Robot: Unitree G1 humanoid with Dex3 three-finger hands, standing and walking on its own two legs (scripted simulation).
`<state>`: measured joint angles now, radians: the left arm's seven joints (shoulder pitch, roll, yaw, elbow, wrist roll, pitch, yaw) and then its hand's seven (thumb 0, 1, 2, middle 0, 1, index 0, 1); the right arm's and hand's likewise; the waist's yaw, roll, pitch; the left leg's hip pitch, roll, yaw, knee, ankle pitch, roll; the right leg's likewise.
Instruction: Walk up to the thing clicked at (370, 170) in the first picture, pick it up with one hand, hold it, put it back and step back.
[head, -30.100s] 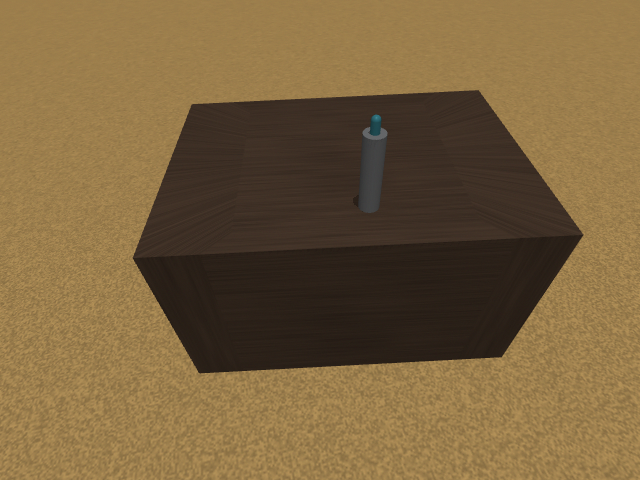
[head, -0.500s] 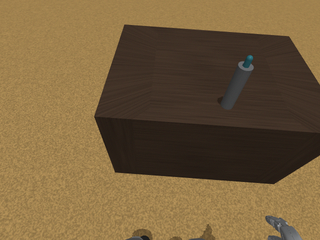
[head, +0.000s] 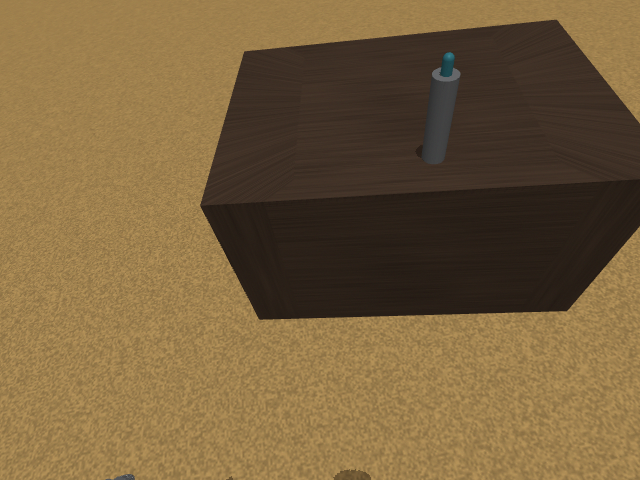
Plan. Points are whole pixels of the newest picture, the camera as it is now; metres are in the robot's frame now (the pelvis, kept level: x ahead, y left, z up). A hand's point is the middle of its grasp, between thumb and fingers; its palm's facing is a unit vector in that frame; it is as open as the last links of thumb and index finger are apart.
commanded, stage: step back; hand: right
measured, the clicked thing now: (440, 111) +0.82 -0.23 -0.04
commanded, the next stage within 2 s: stand in 1.74 s
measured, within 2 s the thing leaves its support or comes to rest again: neither
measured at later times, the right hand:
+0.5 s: hand out of the picture -0.01 -0.26 -0.14, palm faces -0.05 +0.91 -0.42, open 7.3 cm
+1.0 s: hand out of the picture -0.20 -0.24 -0.15, palm faces -0.06 +0.93 -0.37, open 7.3 cm
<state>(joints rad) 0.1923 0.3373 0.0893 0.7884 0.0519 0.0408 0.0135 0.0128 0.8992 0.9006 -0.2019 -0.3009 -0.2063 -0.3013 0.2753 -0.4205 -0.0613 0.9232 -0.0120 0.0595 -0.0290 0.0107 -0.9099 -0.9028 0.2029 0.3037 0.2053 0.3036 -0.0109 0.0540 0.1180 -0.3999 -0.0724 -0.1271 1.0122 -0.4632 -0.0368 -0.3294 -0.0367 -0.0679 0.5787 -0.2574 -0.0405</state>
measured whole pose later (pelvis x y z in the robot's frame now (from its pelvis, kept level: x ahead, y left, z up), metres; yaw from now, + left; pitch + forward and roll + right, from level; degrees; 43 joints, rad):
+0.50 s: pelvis -0.17 +0.01 -0.02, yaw -2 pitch -1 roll +0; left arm 0.18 0.41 0.08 0.88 0.02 0.04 0.01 0.01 0.90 0.90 -0.20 -0.30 -0.20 -0.30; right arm 0.04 -0.40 -0.04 0.79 -0.03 0.04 0.00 0.01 -0.91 -0.90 0.21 0.30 0.21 0.30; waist 0.04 0.00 0.18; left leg -0.44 0.06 0.06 0.67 -0.22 0.02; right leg -0.25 0.00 0.05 0.72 -0.44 0.03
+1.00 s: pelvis -0.27 +0.01 +0.00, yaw +1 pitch -2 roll +1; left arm 0.19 0.40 0.07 0.93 0.02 0.03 -0.02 0.01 0.90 0.90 -0.20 -0.30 -0.20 -0.30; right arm 0.23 -0.33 -0.03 0.98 -0.04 -0.01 0.01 0.01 -0.91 -0.90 0.21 0.30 0.21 0.30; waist 0.01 -0.05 0.06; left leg -0.21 -0.02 -0.01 0.58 -0.33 0.01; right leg -0.36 -0.03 0.04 0.81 -0.45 -0.02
